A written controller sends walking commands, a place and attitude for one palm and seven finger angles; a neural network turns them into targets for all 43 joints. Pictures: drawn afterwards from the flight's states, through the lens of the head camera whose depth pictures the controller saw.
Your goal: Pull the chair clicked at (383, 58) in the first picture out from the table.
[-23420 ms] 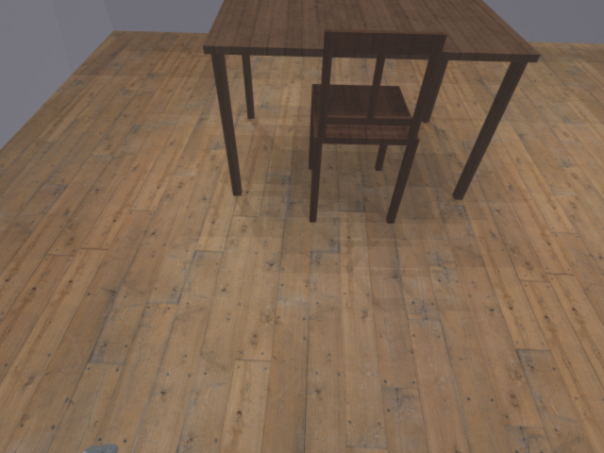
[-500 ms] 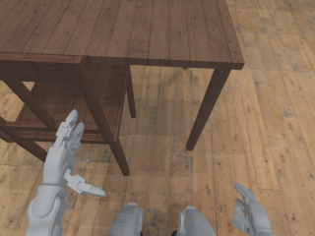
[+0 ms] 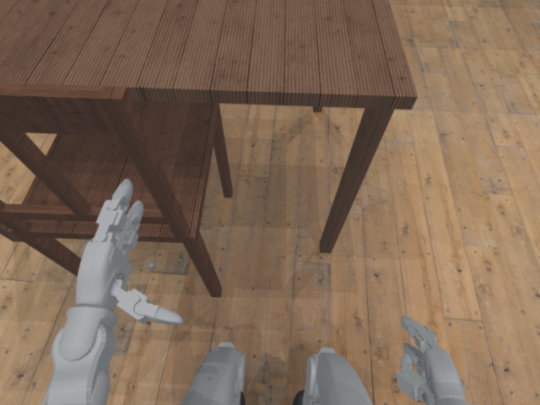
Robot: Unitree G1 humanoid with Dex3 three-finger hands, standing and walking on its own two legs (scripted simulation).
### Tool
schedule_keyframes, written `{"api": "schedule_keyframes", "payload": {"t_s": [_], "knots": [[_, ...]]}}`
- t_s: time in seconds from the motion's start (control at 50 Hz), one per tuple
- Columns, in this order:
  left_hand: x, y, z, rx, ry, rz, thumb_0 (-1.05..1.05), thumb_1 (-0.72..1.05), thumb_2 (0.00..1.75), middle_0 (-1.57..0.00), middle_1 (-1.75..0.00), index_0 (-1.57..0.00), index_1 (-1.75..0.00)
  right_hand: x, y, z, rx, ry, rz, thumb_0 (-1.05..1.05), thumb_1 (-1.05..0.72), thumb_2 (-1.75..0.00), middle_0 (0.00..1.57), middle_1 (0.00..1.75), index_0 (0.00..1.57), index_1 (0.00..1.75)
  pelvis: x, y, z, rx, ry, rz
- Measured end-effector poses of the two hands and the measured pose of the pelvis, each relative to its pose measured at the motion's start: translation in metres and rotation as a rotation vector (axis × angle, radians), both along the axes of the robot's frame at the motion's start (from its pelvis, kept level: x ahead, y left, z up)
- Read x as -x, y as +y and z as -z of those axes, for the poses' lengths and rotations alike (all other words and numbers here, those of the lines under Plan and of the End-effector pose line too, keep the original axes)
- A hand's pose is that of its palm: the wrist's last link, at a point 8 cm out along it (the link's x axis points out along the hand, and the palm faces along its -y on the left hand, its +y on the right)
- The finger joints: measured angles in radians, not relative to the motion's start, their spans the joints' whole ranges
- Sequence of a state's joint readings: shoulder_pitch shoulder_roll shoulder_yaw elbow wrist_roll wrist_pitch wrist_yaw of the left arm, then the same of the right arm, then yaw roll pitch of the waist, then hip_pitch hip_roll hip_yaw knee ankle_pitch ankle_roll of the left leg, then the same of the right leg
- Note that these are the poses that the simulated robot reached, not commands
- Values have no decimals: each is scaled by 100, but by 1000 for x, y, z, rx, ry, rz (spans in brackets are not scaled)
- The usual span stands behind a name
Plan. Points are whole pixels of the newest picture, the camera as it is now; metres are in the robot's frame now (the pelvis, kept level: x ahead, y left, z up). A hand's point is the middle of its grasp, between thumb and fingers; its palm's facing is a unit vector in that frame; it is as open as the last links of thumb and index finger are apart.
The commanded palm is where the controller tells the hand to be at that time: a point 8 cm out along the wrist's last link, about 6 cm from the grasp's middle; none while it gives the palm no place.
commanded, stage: aim the fingers beside a spindle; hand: left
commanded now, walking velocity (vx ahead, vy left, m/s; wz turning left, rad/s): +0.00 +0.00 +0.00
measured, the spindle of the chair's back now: (50, 176) +0.44 +0.39 +0.02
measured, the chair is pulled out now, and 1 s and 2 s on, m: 0.00 0.00 -0.02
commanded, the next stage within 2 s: push the fingers through the gap in 0.38 s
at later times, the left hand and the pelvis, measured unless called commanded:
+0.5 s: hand (145, 270) +0.29 +0.19 +0.04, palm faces +0.03 -1.00 -0.05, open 16.9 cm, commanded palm +0.27 +0.24 +0.04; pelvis +0.00 +0.00 +0.00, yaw +0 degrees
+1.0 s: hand (155, 242) +0.33 +0.18 +0.04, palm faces +0.02 -1.00 -0.06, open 16.8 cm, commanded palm +0.31 +0.24 +0.04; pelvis +0.00 +0.00 +0.00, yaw +0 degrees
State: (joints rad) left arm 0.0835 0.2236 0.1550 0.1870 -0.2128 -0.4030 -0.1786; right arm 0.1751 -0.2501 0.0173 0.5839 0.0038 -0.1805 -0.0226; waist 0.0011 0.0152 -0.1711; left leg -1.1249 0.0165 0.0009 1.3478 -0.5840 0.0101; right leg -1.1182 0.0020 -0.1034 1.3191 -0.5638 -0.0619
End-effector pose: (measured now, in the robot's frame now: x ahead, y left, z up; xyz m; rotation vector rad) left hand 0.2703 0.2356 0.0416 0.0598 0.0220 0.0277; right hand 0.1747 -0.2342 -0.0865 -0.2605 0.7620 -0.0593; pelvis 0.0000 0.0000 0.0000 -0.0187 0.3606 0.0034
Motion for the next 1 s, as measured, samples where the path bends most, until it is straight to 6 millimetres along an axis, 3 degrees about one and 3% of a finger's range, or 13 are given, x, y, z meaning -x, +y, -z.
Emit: {"api": "schedule_keyframes", "payload": {"t_s": [0.28,0.54,1.0], "knots": [[0,3,1,9,6,3,-1,-50,30,-6,-8,-6,-8,2,-9,-2,14,-4,16,1,-90,-90,20,29,20,30,-1,-2,0,-2,1,1],[7,7,0,9,-2,-3,-1,-50,30,-6,-8,-6,-8,-1,-3,-4,13,-20,4,1,-90,-90,20,29,20,30,0,0,0,3,-1,-2],[-32,2,-2,3,-17,4,-1,-50,30,-6,-8,-8,-10,19,-4,1,16,54,27,1,-90,-90,20,30,20,30,1,3,-3,2,6,-1]]}}
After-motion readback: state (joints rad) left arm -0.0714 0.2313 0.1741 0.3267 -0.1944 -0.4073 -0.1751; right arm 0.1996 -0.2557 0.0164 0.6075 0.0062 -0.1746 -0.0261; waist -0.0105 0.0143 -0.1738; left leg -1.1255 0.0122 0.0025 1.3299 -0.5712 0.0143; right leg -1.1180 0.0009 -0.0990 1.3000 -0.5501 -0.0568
